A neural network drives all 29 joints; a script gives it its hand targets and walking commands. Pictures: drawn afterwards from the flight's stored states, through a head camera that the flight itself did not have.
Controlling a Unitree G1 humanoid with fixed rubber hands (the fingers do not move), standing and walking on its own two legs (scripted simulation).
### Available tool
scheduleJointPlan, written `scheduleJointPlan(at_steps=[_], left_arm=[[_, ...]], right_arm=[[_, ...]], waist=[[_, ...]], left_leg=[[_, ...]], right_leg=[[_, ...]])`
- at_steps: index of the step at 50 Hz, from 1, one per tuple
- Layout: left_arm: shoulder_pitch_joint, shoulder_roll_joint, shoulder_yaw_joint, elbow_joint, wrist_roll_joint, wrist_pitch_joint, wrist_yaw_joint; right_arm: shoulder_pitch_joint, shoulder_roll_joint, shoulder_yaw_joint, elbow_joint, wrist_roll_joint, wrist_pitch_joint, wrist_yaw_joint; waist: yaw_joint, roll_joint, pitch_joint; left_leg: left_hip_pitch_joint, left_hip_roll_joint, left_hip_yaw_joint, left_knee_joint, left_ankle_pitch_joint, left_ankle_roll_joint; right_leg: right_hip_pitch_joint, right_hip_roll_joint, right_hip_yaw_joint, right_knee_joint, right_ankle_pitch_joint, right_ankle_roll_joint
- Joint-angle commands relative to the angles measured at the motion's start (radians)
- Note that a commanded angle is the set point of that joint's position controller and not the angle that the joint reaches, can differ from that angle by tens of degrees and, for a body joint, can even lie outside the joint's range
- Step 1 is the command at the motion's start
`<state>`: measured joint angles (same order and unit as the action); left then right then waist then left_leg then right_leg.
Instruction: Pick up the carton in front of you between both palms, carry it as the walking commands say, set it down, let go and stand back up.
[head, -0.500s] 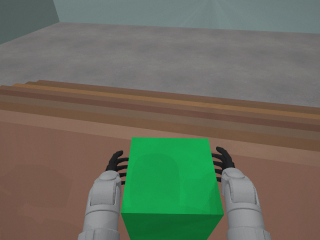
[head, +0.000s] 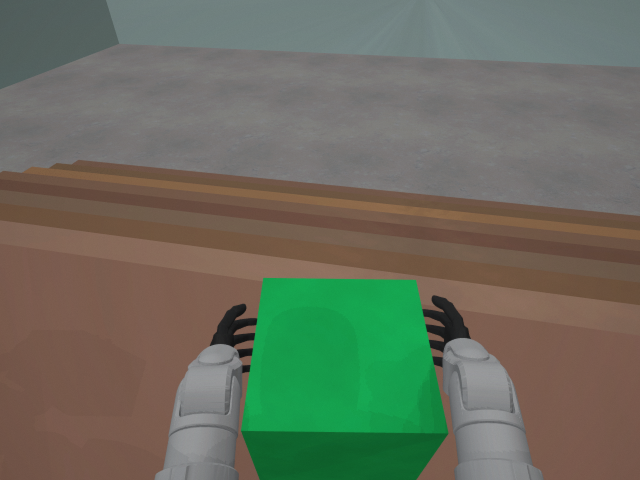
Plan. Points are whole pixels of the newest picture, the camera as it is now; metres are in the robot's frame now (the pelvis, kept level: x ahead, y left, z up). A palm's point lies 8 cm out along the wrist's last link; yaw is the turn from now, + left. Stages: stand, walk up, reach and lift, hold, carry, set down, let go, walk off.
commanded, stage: hold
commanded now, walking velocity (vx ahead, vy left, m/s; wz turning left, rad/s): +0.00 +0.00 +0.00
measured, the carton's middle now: (337, 389) +0.29 +0.00 -0.03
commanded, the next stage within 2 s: carry in 0.34 s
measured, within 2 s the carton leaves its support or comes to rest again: neither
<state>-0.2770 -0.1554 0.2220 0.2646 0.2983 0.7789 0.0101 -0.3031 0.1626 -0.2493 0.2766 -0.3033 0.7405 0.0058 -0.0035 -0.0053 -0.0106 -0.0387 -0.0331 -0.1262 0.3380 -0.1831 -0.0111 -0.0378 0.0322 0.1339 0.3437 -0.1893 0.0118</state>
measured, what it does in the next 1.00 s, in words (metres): walks ahead: left foot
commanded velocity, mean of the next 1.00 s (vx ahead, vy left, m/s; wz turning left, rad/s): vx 0.35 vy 0.00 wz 0.00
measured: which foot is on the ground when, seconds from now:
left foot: down 0.00-0.54, up 0.56-0.72, down 0.74-1.00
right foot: down 0.00-0.74, up 0.76-1.00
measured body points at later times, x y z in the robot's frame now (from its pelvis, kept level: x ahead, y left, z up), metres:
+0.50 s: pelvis +0.01 -0.01 -0.01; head -0.03 -0.01 +0.44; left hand +0.31 +0.14 +0.05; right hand +0.31 -0.16 +0.05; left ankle +0.01 +0.13 -0.75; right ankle +0.01 -0.14 -0.74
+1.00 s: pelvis +0.22 -0.03 -0.01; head +0.22 -0.03 +0.44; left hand +0.50 +0.11 +0.08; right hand +0.49 -0.19 +0.08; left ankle +0.10 +0.09 -0.75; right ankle +0.30 -0.14 -0.73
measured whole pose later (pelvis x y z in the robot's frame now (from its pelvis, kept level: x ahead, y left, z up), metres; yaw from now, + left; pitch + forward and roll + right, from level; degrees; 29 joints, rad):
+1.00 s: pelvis +0.22 -0.03 -0.01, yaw -1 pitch +5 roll -1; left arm -0.15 -0.13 0.11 -0.37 0.10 1.23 0.10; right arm -0.17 0.14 -0.10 -0.37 -0.10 1.21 -0.10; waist -0.03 0.03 -0.12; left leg -0.05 0.07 0.16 0.30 -0.33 -0.03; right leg -0.52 -0.06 -0.17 0.60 -0.23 0.00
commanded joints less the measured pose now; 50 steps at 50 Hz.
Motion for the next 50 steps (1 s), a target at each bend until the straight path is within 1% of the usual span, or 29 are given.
scheduleJointPlan(at_steps=[1, 16, 17, 18, 19, 20, 23, 24, 25, 26, 27, 28, 29, 30, 31, 32, 34, 35, 36, 37, 38, 39, 40, 41, 42, 43, 45, 48, 50], left_arm=[[-0.537, -0.918, -0.524, -0.08, -0.293, -0.055, -0.259], [-0.55, -0.918, -0.52, -0.074, -0.293, -0.056, -0.261], [-0.569, -0.93, -0.536, -0.076, -0.304, -0.057, -0.258], [-0.565, -0.924, -0.543, -0.087, -0.304, -0.057, -0.255], [-0.568, -0.93, -0.57, -0.111, -0.321, -0.056, -0.253], [-0.581, -0.934, -0.596, -0.143, -0.336, -0.052, -0.25], [-0.577, -0.933, -0.688, -0.249, -0.404, -0.015, -0.237], [-0.577, -0.92, -0.72, -0.289, -0.428, 0.007, -0.232], [-0.58, -0.91, -0.747, -0.328, -0.453, 0.032, -0.226], [-0.587, -0.901, -0.766, -0.362, -0.473, 0.059, -0.22], [-0.582, -0.885, -0.778, -0.384, -0.487, 0.09, -0.212], [-0.556, -0.861, -0.777, -0.391, -0.493, 0.122, -0.203], [-0.509, -0.832, -0.774, -0.394, -0.497, 0.156, -0.193], [-0.499, -0.814, -0.779, -0.43, -0.495, 0.183, -0.182], [-0.507, -0.813, -0.785, -0.47, -0.506, 0.21, -0.175], [-0.495, -0.818, -0.796, -0.509, -0.522, 0.237, -0.169], [-0.472, -0.824, -0.825, -0.586, -0.554, 0.281, -0.161], [-0.442, -0.826, -0.834, -0.607, -0.564, 0.302, -0.161], [-0.404, -0.832, -0.838, -0.62, -0.569, 0.322, -0.163], [-0.377, -0.831, -0.839, -0.629, -0.572, 0.341, -0.167], [-0.384, -0.831, -0.844, -0.658, -0.586, 0.364, -0.175], [-0.414, -0.828, -0.851, -0.669, -0.602, 0.384, -0.184], [-0.428, -0.837, -0.85, -0.673, -0.616, 0.396, -0.192], [-0.416, -0.849, -0.849, -0.682, -0.624, 0.402, -0.198], [-0.417, -0.851, -0.849, -0.698, -0.631, 0.407, -0.201], [-0.44, -0.864, -0.85, -0.707, -0.641, 0.412, -0.2], [-0.427, -0.857, -0.839, -0.716, -0.64, 0.421, -0.187], [-0.382, -0.829, -0.818, -0.711, -0.606, 0.439, -0.162], [-0.363, -0.813, -0.801, -0.7, -0.589, 0.453, -0.155]], right_arm=[[-0.414, 0.943, 0.519, 0.014, 0.269, -0.01, 0.256], [-0.424, 0.945, 0.514, 0.021, 0.266, -0.011, 0.256], [-0.436, 0.951, 0.526, 0.026, 0.278, -0.009, 0.254], [-0.425, 0.95, 0.536, 0.016, 0.282, -0.009, 0.251], [-0.427, 0.954, 0.558, -0.015, 0.294, -0.008, 0.247], [-0.439, 0.959, 0.584, -0.049, 0.31, -0.004, 0.242], [-0.418, 0.949, 0.663, -0.154, 0.354, 0.034, 0.217], [-0.404, 0.94, 0.695, -0.195, 0.37, 0.056, 0.207], [-0.409, 0.927, 0.728, -0.244, 0.392, 0.082, 0.199], [-0.428, 0.912, 0.756, -0.29, 0.414, 0.112, 0.192], [-0.435, 0.902, 0.781, -0.324, 0.435, 0.145, 0.185], [-0.441, 0.887, 0.797, -0.353, 0.458, 0.179, 0.181], [-0.44, 0.864, 0.815, -0.368, 0.479, 0.211, 0.176], [-0.459, 0.865, 0.842, -0.395, 0.512, 0.239, 0.176], [-0.466, 0.866, 0.857, -0.416, 0.542, 0.263, 0.176], [-0.446, 0.87, 0.869, -0.438, 0.566, 0.287, 0.173], [-0.377, 0.878, 0.886, -0.482, 0.593, 0.325, 0.165], [-0.338, 0.881, 0.885, -0.499, 0.596, 0.342, 0.161], [-0.305, 0.88, 0.876, -0.514, 0.591, 0.36, 0.157], [-0.258, 0.873, 0.864, -0.526, 0.581, 0.379, 0.152], [-0.221, 0.847, 0.85, -0.536, 0.552, 0.391, 0.146], [-0.205, 0.855, 0.841, -0.53, 0.526, 0.402, 0.14], [-0.218, 0.885, 0.836, -0.562, 0.534, 0.414, 0.138], [-0.229, 0.904, 0.835, -0.597, 0.546, 0.424, 0.137], [-0.254, 0.91, 0.843, -0.633, 0.561, 0.432, 0.137], [-0.297, 0.906, 0.85, -0.661, 0.577, 0.44, 0.137], [-0.321, 0.891, 0.863, -0.683, 0.603, 0.458, 0.139], [-0.294, 0.853, 0.858, -0.669, 0.621, 0.482, 0.148], [-0.293, 0.831, 0.853, -0.658, 0.621, 0.496, 0.152]], waist=[[0.0, 0.004, -0.217], [-0.001, 0.004, -0.206], [0.003, 0.032, -0.161], [0.002, 0.039, -0.184], [0.001, 0.041, -0.165], [-0.002, 0.052, -0.147], [-0.003, 0.141, -0.238], [-0.003, 0.154, -0.266], [-0.002, 0.141, -0.28], [0.001, 0.106, -0.278], [0.007, 0.003, -0.254], [0.022, -0.192, -0.234], [0.032, -0.265, -0.174], [0.034, -0.24, -0.159], [0.03, -0.18, -0.186], [0.03, -0.142, -0.228], [0.021, -0.148, -0.288], [0.014, -0.137, -0.316], [0.011, -0.104, -0.354], [-0.005, -0.023, -0.396], [-0.019, 0.232, -0.396], [-0.03, 0.29, -0.324], [-0.03, 0.199, -0.273], [-0.029, 0.127, -0.262], [-0.029, 0.079, -0.266], [-0.029, 0.084, -0.264], [-0.022, 0.114, -0.261], [-0.015, 0.171, -0.247], [-0.003, 0.168, -0.24]], left_leg=[[0.056, -0.064, 0.06, -0.04, 0.18, -0.011], [0.043, -0.063, 0.059, -0.041, 0.141, -0.009], [-0.101, 0.114, 0.033, 0.034, -0.029, 0.008], [-0.128, 0.11, -0.014, -0.008, -0.259, 0.018], [-0.189, 0.116, -0.036, -0.037, -0.475, 0.029], [-0.22, 0.123, -0.046, -0.048, -0.573, 0.039], [-0.164, 0.194, -0.102, -0.073, -0.459, 0.083], [-0.153, 0.208, -0.102, -0.062, -0.46, 0.1], [-0.182, 0.202, -0.076, -0.044, -0.484, 0.101], [-0.249, 0.178, -0.026, -0.005, -0.499, 0.084], [-0.351, 0.127, 0.06, 0.119, -0.462, 0.049], [-0.491, 0.061, 0.181, 0.351, -0.36, 0.005], [-0.648, 0.041, 0.232, 0.424, -0.331, -0.011], [-0.673, 0.084, 0.2, 0.409, -0.332, 0.002], [-0.635, 0.089, 0.204, 0.358, -0.327, 0.008], [-0.566, 0.069, 0.232, 0.301, -0.282, 0.009], [-0.398, 0.017, 0.303, 0.144, -0.154, 0.003], [-0.247, 0.004, 0.336, 0.045, -0.075, 0.0], [-0.043, 0.024, 0.326, -0.001, -0.024, 0.005], [0.192, 0.131, 0.2, -0.032, -0.069, 0.035], [0.332, 0.36, -0.16, -0.092, -0.193, 0.137], [0.329, 0.476, -0.347, -0.112, -0.14, 0.247], [0.291, 0.498, -0.336, -0.114, -0.058, 0.276], [0.27, 0.478, -0.271, -0.118, 0.008, 0.259], [0.258, 0.452, -0.202, -0.141, -0.007, 0.229], [0.236, 0.421, -0.121, -0.162, 0.004, 0.2], [0.169, 0.341, 0.031, -0.157, 0.065, 0.157], [0.07, 0.293, 0.164, -0.129, 0.13, 0.119], [-0.015, 0.269, 0.23, -0.053, 0.126, 0.085]], right_leg=[[0.029, 0.062, -0.065, -0.044, 0.203, 0.014], [0.017, 0.061, -0.065, -0.045, 0.163, 0.01], [-0.117, -0.105, -0.041, 0.043, -0.027, -0.008], [-0.156, -0.093, -0.017, 0.024, -0.231, -0.016], [-0.205, -0.074, -0.028, 0.029, -0.409, -0.016], [-0.246, -0.06, -0.05, 0.061, -0.468, -0.013], [-0.261, -0.016, -0.179, 0.216, -0.216, 0.004], [-0.256, -0.013, -0.203, 0.18, -0.21, 0.002], [-0.221, -0.017, -0.21, 0.136, -0.227, -0.006], [-0.162, -0.039, -0.184, 0.09, -0.267, -0.016], [-0.109, -0.121, -0.058, -0.001, -0.371, -0.043], [-0.032, -0.265, 0.178, -0.124, -0.495, -0.099], [0.043, -0.362, 0.332, -0.187, -0.44, -0.155], [0.049, -0.387, 0.348, -0.176, -0.285, -0.201], [0.049, -0.368, 0.274, -0.15, -0.177, -0.2], [0.051, -0.336, 0.181, -0.122, -0.096, -0.18], [0.025, -0.263, 0.014, -0.05, 0.008, -0.139], [-0.038, -0.225, -0.066, 0.011, -0.004, -0.118], [-0.156, -0.196, -0.126, 0.084, -0.048, -0.094], [-0.342, -0.17, -0.181, 0.226, -0.102, -0.06], [-0.601, -0.095, -0.283, 0.469, -0.227, -0.008], [-0.762, -0.067, -0.245, 0.547, -0.366, -0.02], [-0.809, -0.11, -0.197, 0.615, -0.403, -0.034], [-0.816, -0.126, -0.19, 0.638, -0.386, -0.038], [-0.809, -0.139, -0.19, 0.596, -0.334, -0.037], [-0.776, -0.147, -0.202, 0.521, -0.277, -0.03], [-0.661, -0.116, -0.258, 0.403, -0.155, -0.013], [-0.496, -0.076, -0.32, 0.256, -0.031, -0.012], [-0.328, -0.053, -0.371, 0.162, 0.072, -0.018]])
